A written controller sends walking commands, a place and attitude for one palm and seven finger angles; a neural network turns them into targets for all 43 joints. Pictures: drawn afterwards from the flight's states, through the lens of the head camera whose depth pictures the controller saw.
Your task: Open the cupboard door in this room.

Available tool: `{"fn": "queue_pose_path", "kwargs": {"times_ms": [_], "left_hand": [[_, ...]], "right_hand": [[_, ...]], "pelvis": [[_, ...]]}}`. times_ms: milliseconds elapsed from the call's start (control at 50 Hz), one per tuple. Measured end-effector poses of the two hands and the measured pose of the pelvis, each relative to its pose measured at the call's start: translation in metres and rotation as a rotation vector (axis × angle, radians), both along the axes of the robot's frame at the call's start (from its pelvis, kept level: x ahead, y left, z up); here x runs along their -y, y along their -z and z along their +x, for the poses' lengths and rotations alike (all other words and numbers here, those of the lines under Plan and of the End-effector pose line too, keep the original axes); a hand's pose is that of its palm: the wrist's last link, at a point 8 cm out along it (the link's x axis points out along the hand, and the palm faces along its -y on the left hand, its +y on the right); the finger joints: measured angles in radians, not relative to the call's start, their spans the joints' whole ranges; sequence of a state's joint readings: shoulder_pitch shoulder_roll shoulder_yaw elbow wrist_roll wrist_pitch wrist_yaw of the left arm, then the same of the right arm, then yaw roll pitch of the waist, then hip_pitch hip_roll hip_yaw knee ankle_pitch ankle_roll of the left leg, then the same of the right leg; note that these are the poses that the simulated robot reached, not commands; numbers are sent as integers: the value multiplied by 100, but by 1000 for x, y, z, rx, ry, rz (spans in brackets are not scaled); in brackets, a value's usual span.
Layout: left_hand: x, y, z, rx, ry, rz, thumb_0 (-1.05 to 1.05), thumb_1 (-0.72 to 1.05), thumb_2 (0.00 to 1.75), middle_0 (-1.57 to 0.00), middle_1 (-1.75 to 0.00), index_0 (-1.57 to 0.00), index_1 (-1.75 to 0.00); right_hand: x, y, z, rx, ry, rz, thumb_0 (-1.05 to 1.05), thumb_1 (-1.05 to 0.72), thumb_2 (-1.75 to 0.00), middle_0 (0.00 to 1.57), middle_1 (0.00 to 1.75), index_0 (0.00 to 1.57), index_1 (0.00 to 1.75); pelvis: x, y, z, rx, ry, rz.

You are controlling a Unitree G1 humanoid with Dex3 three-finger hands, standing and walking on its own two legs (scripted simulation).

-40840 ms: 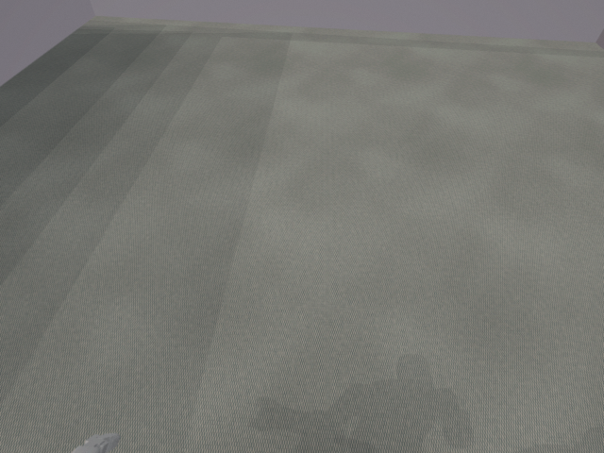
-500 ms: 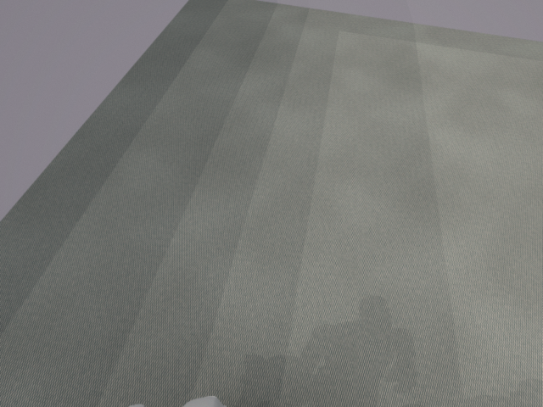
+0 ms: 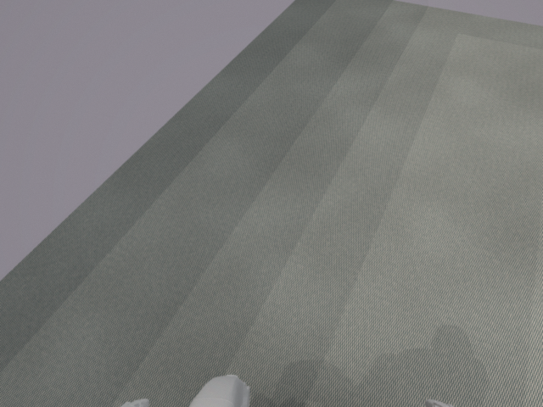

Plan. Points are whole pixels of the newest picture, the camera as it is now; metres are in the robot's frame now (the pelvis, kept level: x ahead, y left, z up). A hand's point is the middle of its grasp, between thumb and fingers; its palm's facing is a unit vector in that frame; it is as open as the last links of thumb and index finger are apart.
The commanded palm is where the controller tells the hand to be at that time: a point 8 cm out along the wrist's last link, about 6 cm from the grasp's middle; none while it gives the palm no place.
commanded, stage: turn to face it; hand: left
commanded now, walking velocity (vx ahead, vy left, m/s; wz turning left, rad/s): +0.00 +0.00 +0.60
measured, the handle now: out of the picture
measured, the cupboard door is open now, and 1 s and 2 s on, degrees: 38 38 38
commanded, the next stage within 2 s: none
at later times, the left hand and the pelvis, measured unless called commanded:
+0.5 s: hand out of the picture +0.05 +0.23 -0.16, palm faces +0.31 -0.91 -0.27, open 7.4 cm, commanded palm none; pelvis +0.01 -0.01 +0.00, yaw +17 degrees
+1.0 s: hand out of the picture -0.06 +0.18 -0.19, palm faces +0.61 -0.76 -0.23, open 7.4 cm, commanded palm none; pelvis +0.01 -0.02 -0.01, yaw +37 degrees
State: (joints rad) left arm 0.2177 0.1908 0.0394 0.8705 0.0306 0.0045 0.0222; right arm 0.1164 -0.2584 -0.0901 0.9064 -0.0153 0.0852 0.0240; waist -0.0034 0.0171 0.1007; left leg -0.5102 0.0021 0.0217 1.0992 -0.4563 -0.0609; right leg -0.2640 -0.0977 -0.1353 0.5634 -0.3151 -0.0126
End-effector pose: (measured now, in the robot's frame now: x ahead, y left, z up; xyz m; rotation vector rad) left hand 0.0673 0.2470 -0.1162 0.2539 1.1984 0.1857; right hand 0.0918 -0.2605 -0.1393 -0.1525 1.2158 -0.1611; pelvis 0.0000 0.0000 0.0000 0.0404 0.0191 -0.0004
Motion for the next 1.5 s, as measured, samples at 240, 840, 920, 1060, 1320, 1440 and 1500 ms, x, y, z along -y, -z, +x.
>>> {"fn": "queue_pose_path", "kwargs": {"times_ms": [240, 840, 920, 1060, 1320, 1440, 1500], "left_hand": [[-18, 40, -67, -81, -231, -82, 0, 90, 90, -21, -30, -20, -30], [42, 15, -106, 18, -529, -64, 0, 90, 90, -21, -30, -20, -30], [37, 37, -140, -3, -622, -96, 0, 90, 90, -21, -30, -21, -30], [23, 31, -168, -43, -718, -75, 1, 91, 90, -20, -30, -20, -30], [40, 4, -142, 68, -792, 47, 0, 91, 90, -20, -30, -20, -30], [80, -1, -147, 40, -869, 7, 0, 91, 90, -20, -30, -20, -30], [97, 2, -152, 33, -916, -28, 0, 90, 90, -20, -30, -20, -30]], "right_hand": [[-46, -13, 77, 89, -246, -47, 0, -91, -90, 20, 29, 20, 29], [-43, -10, 131, -25, -530, -33, 0, -91, -90, 20, 29, 19, 29], [-76, -11, 153, 48, -625, -51, 0, -91, -90, 20, 29, 19, 29], [-101, -23, 158, 70, -717, -71, 0, -90, -90, 20, 29, 20, 30], [-82, 8, 181, -41, -795, -32, 0, -90, -90, 20, 30, 20, 30], [-89, 4, 207, -58, -856, -35, 0, -90, -90, 20, 29, 20, 29], [-103, -3, 216, -56, -902, -38, 0, -91, -90, 20, 29, 20, 29]], "pelvis": [[-12, 14, 7, 4, -176, -22], [34, 0, 23, 15, -538, -6], [22, 13, 18, 16, -600, -28], [21, 4, 15, 13, -668, -49], [50, 9, 44, -2, -813, -36], [54, 0, 54, 12, -900, -13], [53, -3, 58, 9, -944, -4]]}}
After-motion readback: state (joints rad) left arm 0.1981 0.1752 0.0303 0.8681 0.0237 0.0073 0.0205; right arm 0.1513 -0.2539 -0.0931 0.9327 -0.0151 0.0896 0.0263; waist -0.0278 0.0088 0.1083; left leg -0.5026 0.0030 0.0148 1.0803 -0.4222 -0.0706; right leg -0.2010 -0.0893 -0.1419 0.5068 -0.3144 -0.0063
